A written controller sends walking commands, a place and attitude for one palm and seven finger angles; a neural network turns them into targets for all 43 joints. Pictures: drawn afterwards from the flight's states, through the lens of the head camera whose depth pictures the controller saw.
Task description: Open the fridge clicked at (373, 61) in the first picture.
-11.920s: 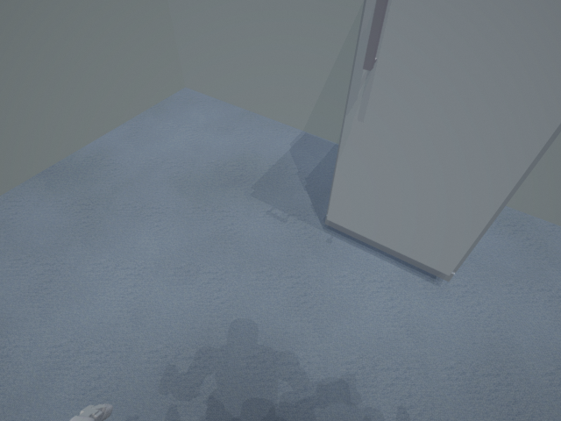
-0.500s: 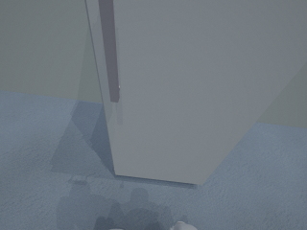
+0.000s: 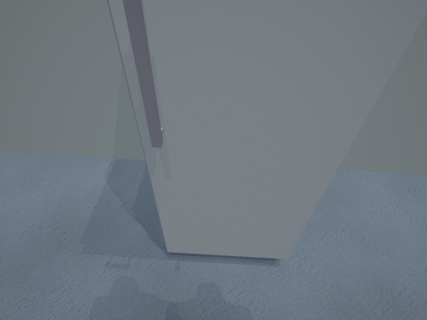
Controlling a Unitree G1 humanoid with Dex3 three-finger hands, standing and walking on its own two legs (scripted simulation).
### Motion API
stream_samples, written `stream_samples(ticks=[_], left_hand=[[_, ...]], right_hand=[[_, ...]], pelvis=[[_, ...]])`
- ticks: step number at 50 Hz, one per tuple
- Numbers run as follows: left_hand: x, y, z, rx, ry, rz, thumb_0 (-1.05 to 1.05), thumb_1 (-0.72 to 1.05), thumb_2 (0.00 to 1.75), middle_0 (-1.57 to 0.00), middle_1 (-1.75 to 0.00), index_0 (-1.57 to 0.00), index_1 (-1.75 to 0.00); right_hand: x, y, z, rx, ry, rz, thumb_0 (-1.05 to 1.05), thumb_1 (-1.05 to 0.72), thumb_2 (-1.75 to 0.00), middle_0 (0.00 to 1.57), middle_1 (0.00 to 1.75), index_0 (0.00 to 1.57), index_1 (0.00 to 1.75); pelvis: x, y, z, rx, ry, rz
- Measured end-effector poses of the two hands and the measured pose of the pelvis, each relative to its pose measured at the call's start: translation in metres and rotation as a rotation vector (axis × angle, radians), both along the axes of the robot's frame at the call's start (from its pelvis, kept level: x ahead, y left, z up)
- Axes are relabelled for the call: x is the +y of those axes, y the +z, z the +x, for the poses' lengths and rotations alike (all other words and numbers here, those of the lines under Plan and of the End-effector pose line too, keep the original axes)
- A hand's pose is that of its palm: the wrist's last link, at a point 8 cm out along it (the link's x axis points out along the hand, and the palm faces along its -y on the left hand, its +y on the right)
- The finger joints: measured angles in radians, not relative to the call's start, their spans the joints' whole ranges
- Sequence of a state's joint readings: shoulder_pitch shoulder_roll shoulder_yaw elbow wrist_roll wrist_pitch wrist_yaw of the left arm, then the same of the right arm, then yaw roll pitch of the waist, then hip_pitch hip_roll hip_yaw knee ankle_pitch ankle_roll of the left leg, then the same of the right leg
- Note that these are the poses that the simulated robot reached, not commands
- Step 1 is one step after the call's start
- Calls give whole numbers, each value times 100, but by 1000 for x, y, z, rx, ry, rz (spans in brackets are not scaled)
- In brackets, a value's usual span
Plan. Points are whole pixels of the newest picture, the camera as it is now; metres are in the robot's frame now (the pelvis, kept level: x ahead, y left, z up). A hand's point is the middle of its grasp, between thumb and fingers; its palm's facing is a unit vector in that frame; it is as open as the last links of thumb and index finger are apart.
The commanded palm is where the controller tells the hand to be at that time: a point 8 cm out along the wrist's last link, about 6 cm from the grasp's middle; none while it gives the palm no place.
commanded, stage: come to a stop and stand still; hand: left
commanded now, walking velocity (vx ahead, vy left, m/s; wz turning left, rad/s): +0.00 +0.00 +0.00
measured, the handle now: (149, 79) +0.51 +0.16 +0.21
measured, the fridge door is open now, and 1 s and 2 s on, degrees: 0 0 0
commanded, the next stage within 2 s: look again from close up in 0.90 s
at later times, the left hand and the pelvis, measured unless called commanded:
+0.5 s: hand out of the picture +0.00 +0.18 -0.18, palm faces -0.01 -0.98 -0.20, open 7.4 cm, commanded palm none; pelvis +0.02 +0.02 -0.01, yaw -1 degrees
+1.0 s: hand out of the picture +0.05 +0.22 -0.18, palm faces -0.04 -0.98 -0.22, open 7.4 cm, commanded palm none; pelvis +0.03 +0.04 +0.00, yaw -3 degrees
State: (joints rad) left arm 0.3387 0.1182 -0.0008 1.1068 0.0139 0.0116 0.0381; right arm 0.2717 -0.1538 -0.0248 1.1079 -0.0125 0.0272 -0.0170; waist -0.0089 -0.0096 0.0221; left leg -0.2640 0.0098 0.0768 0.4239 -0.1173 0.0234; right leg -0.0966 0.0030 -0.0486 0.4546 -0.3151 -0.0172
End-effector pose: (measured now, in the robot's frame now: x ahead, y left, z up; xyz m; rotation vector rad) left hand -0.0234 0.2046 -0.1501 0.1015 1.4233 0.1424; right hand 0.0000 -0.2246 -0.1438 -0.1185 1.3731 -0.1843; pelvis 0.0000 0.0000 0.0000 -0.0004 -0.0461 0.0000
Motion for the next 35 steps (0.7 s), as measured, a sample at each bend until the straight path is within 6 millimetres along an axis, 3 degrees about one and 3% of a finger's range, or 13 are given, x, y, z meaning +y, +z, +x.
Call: stream_samples(ticks=[8,15,22,28,35], left_hand=[[-5,-2,5,-8,-9,-21,0,91,90,-20,-30,-20,-30],[1,-1,1,31,-8,-10,0,91,90,-20,-30,-20,-30],[16,0,7,43,-48,20,0,91,90,-20,-30,-20,-30],[37,0,39,-34,-42,59,1,91,90,-20,-30,-20,-30],[49,-1,73,-104,-75,60,0,91,90,-20,-30,-20,-30]], right_hand=[[15,0,-47,118,-33,25,1,-91,-90,20,30,20,30],[32,0,-57,157,-56,55,1,-91,-90,20,30,20,30],[41,-12,-26,82,-36,72,1,-91,-90,20,30,20,30],[41,-16,4,20,-7,44,3,-93,-90,20,30,20,30],[30,-6,36,-60,-1,-8,3,-93,-90,20,30,20,30]], pelvis=[[0,0,-2,15,1,-5],[2,1,4,27,-6,-3],[16,-7,12,48,-9,-32],[27,-10,26,43,-17,-17],[33,-9,33,37,-35,-4]])
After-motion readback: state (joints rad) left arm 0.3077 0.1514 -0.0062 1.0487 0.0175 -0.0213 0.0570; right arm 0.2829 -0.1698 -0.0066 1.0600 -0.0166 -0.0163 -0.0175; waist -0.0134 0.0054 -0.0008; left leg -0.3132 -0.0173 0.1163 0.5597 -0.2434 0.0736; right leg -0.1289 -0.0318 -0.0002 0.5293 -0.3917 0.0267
